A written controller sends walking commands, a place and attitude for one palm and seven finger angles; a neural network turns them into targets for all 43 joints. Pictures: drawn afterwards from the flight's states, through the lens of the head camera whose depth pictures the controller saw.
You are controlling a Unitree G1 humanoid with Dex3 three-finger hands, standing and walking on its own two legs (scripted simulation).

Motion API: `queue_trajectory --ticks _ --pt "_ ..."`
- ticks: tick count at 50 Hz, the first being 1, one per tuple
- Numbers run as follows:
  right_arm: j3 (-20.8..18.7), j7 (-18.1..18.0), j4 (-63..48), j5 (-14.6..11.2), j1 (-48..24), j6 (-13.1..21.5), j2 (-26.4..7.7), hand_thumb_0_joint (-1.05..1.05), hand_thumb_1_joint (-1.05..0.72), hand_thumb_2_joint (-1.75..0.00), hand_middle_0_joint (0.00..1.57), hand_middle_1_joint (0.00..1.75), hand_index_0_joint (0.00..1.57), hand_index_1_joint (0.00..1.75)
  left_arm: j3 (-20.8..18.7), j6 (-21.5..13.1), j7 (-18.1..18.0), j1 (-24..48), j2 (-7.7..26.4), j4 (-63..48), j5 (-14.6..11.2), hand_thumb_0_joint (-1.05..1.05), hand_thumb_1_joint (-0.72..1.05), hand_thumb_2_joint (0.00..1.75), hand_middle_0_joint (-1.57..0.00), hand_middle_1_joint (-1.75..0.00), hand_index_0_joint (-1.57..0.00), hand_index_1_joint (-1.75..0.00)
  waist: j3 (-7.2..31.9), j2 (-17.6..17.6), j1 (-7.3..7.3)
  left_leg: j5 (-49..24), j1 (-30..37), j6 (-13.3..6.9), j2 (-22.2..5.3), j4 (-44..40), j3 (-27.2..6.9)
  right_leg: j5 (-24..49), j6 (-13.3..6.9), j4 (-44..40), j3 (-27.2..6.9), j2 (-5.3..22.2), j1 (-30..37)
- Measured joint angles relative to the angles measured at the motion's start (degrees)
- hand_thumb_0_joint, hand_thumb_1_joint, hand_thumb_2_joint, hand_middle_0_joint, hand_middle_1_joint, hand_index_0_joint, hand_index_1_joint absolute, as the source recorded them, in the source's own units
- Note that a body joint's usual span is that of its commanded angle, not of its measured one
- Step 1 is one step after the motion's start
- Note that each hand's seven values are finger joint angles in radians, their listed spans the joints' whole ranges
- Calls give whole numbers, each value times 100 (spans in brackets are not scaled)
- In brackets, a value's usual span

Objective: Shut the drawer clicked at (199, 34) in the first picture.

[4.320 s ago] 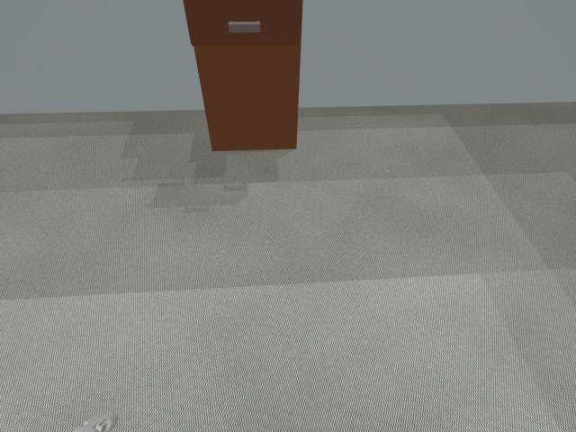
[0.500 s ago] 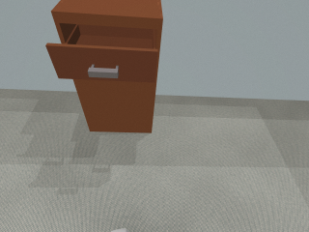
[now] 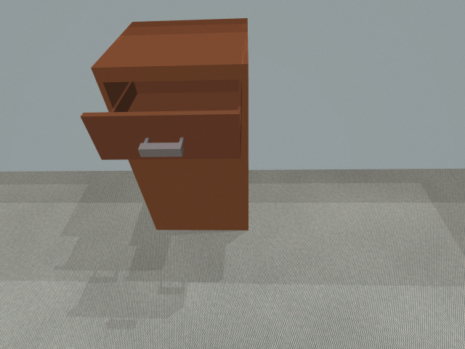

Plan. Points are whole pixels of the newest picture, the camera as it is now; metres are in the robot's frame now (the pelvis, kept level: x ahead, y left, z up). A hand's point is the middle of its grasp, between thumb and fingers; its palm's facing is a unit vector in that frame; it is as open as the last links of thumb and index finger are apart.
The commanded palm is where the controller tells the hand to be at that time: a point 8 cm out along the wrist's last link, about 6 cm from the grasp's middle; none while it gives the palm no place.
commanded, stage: take the last steps up to it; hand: left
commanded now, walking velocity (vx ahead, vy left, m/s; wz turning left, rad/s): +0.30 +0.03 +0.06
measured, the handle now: (162, 144) +0.64 +0.25 -0.02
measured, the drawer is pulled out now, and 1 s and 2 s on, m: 0.19 0.19 0.19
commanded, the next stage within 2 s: come to a stop and stand still in 0.52 s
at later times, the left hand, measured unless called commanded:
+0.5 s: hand out of the picture +0.09 +0.23 -0.18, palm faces +0.09 -0.98 -0.16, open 7.4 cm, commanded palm none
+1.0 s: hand (152, 282) +0.31 +0.22 -0.16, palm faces +0.04 -0.98 -0.21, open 7.3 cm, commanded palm none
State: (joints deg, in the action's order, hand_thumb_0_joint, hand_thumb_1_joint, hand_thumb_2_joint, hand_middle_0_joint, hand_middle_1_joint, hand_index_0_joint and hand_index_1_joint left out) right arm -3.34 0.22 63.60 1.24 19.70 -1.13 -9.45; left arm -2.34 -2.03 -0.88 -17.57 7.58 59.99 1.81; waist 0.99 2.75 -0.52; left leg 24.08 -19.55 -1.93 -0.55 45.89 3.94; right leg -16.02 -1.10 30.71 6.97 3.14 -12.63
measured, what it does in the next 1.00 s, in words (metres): walks ahead: left foot, then right foot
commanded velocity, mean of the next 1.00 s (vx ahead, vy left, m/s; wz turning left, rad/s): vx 0.05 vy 0.02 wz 0.00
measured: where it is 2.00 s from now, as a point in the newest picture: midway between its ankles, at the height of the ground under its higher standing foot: outside the picture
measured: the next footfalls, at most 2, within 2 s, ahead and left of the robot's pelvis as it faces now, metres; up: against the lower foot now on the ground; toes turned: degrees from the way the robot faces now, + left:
left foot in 0.36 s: +0.21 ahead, +0.17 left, +0.00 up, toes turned +10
right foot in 0.72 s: +0.31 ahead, -0.06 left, +0.00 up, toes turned -7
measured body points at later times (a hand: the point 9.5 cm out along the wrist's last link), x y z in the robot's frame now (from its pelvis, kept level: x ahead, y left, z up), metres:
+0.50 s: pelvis +0.15 +0.06 +0.00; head +0.17 +0.08 +0.45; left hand +0.08 +0.28 -0.17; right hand +0.23 -0.17 -0.14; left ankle +0.17 +0.16 -0.74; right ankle +0.08 -0.06 -0.66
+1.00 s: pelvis +0.20 +0.05 +0.00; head +0.25 +0.04 +0.45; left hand +0.30 +0.28 -0.15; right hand +0.23 -0.18 -0.16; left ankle +0.16 +0.18 -0.69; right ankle +0.27 -0.05 -0.74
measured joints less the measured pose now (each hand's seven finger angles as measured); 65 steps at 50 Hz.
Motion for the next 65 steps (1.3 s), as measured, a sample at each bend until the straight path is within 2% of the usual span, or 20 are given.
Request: queue_trajectory --ticks 3,6,9,15,18,21,23,25,31,34,36,37,42,49,52,55,57,59,62,65 --pt "-40 60 -33 27 -67 -2 -17 1 -91 -90 20 30 20 30 5 -44 -40 -299 -84 103 -24 0 90 90 -20 -30 -20 -29 25 -83 -26 -399 -526 61 -143 927 -2 106 3 -508 -17 -8 323" --pt "-82 80 -163 15 -179 75 -49 1 -91 -90 20 30 20 30 41 -65 -24 -518 -173 267 -35 0 90 90 -20 -30 -20 -29 -35 -115 26 -902 -877 151 -346 1085 -57 226 28 -949 35 -18 616" --pt "-100 82 -243 -1 -309 106 -83 1 -91 -90 20 30 20 30 69 -103 -3 -659 -251 389 -33 0 90 90 -20 -30 -20 -29 -124 -117 4 -1145 -1030 220 -496 764 -71 221 78 -1206 133 -18 848" --pt "-51 104 -355 -15 -703 150 -91 1 -91 -90 20 30 20 30 57 -116 4 -827 -277 538 0 0 90 90 -20 -30 -20 -29 -323 -197 -231 -1064 -707 156 -503 -601 111 -146 301 -1105 241 95 1086" --pt "7 81 -484 7 -865 323 -82 1 -91 -90 20 30 20 30 30 -54 15 -943 -238 600 -31 0 90 90 -20 -30 -20 -29 -372 -241 -273 -1348 -173 47 -388 -1423 233 -686 407 -345 192 219 936" --pt "62 -8 -575 7 -1021 455 70 1 -91 -90 20 30 20 30 5 119 22 -754 -84 652 -61 0 90 90 -20 -30 -20 -29 -508 -452 -243 -1023 -86 -1 -282 -1059 416 -1299 156 1858 -213 283 64" --pt "67 -81 -599 -25 -1005 492 163 0 -91 -90 20 30 20 30 -34 164 25 -576 21 620 -53 0 90 90 -20 -30 -20 -29 -488 -510 -186 -904 163 -8 -238 -1254 523 -1136 68 2887 -283 237 -533" --pt "35 -171 -604 -52 -963 539 159 -1 -94 -90 20 30 21 30 -70 167 38 -352 114 528 -46 0 90 90 -20 -30 -20 -29 -451 -533 -110 -982 432 10 -171 -1590 595 -827 64 3196 -258 241 -973" --pt "88 -188 -361 -9 -628 493 62 -1 -94 -90 20 30 21 30 -110 156 34 358 268 75 -39 0 91 90 -20 -30 -20 -29 -314 -459 -8 -1013 1033 6 -30 -2220 651 -342 150 2028 -169 266 -1364" --pt "114 -177 -209 11 -445 399 67 -1 -93 -90 20 30 20 30 -79 142 24 637 260 -80 -38 0 91 90 -20 -30 -20 -29 -304 -373 79 -822 1200 80 -33 -2138 623 -112 166 1164 -158 214 -1132" --pt "142 -189 -101 0 -327 332 104 0 -92 -90 20 30 20 30 -36 95 2 755 259 -148 -45 0 91 90 -20 -30 -20 -29 -311 -369 111 -592 1251 166 -33 -1897 615 604 197 358 -172 181 -786" --pt "155 -191 -36 -23 -298 294 113 0 -92 -90 20 30 20 30 -15 55 -22 798 240 -145 -45 0 91 90 -20 -30 -20 -29 -308 -338 105 -448 1246 218 -68 -1732 620 634 115 220 -173 143 -679" --pt "101 -215 26 -122 -358 47 94 0 -91 -90 20 30 20 30 139 96 -76 1051 20 -114 -77 0 91 90 -20 -30 -20 -29 -401 -8 297 197 914 339 -239 -1033 236 233 -137 212 75 -28 -562" --pt "4 -234 -206 -143 -754 -165 51 1 -91 -90 20 30 20 30 29 285 -180 1302 -50 -302 -39 -1 91 90 -20 -30 -21 -29 -766 -202 98 699 30 406 -29 596 -185 623 -95 -148 39 61 -597" --pt "-26 -210 -356 -133 -859 -149 -15 1 -91 -90 20 30 20 30 -16 369 -176 1254 63 -320 -4 -1 91 90 -20 -30 -21 -30 -761 -256 68 442 47 419 -53 266 -207 766 -9 -205 19 96 -683" --pt "-9 -179 -604 -146 -798 -55 -114 1 -91 -90 20 30 20 30 12 428 -265 1058 200 -314 -45 -1 91 90 -21 -30 -21 -30 -628 -266 126 -268 477 443 -119 -933 -86 759 129 53 -9 151 -853" --pt "-7 -204 -770 -99 -717 3 -143 1 -91 -90 20 30 20 30 23 506 -302 897 293 -301 -101 -1 91 90 -20 -30 -21 -30 -563 -355 133 -532 613 126 24 -1019 56 510 144 397 -147 285 -897" --pt "20 -197 -935 -30 -602 -42 -186 1 -91 -90 20 30 20 30 5 617 -259 638 330 -319 -97 0 91 90 -20 -30 -21 -29 -362 -295 57 -422 691 -53 53 -944 197 -157 55 752 -398 195 -946" --pt "74 -170 -1109 22 -529 -90 -211 1 -91 -90 20 30 20 30 -6 710 -170 295 381 -368 -69 0 91 90 -20 -30 -20 -29 -96 -131 58 -463 743 -169 89 -1058 299 -554 -4 1479 -635 -24 -1005" --pt "142 -98 -1208 42 -536 -99 -180 1 -91 -90 20 30 20 30 -13 634 -125 56 439 -483 -64 0 90 90 -20 -30 -20 -29 -9 -85 6 -612 660 -239 193 -1149 357 -455 -11 1390 -616 -153 -751"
